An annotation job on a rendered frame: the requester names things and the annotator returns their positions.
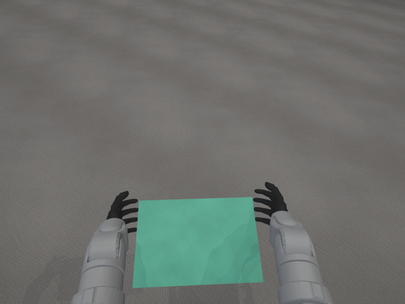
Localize right robot hand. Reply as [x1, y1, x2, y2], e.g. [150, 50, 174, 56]
[253, 182, 288, 225]

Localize left robot hand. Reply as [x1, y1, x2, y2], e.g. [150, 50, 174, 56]
[107, 191, 139, 233]

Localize robot left forearm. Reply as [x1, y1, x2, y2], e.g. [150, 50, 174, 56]
[71, 218, 128, 304]

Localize robot right forearm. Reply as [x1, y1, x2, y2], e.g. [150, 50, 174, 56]
[269, 211, 333, 304]

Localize carton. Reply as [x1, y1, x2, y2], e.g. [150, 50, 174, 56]
[132, 197, 263, 288]

